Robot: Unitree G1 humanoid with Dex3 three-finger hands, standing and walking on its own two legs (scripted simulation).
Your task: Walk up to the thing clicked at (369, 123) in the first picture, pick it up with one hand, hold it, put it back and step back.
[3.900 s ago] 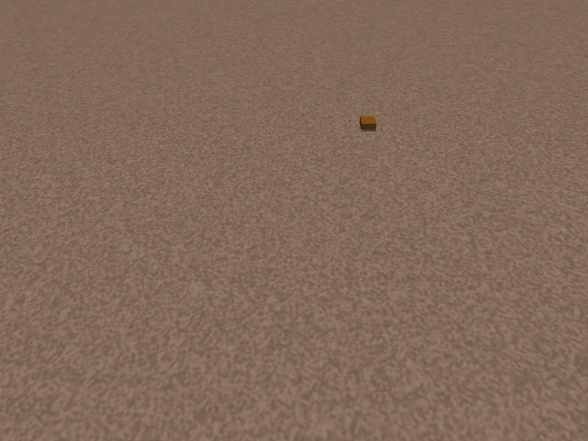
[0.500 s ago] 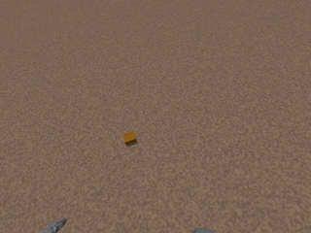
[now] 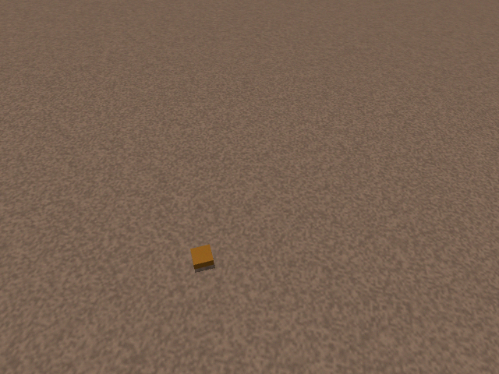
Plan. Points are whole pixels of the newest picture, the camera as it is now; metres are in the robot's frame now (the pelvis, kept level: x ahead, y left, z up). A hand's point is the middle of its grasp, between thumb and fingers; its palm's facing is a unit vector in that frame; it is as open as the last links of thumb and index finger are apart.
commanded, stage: walk up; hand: left
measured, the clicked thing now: (202, 256) +0.71 +0.19 -0.74
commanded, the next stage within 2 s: none
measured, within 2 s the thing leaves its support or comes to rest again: neither
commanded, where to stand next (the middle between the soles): +0.32 -0.03 m, yaw -2 degrees
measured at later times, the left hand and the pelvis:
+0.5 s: hand (136, 315) +0.25 +0.22 -0.10, palm faces -0.02 -0.90 -0.43, open 7.4 cm; pelvis +0.16 -0.05 +0.01, yaw -2 degrees
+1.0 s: hand (134, 298) +0.30 +0.25 -0.16, palm faces -0.07 -0.94 -0.34, open 7.4 cm; pelvis +0.24 -0.02 +0.00, yaw -1 degrees
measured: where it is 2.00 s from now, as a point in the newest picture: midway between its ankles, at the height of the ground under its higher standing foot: (251, 368)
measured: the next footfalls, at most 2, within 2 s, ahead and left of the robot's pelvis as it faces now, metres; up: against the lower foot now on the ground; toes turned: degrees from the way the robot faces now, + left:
right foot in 0.34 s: +0.26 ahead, -0.16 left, +0.00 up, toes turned -6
left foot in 0.80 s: +0.34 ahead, +0.10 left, +0.00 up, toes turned -1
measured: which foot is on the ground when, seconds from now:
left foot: down 0.00-0.36, up 0.38-0.78, down 0.80-1.00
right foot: up 0.00-0.32, down 0.34-0.82, up 0.84-1.00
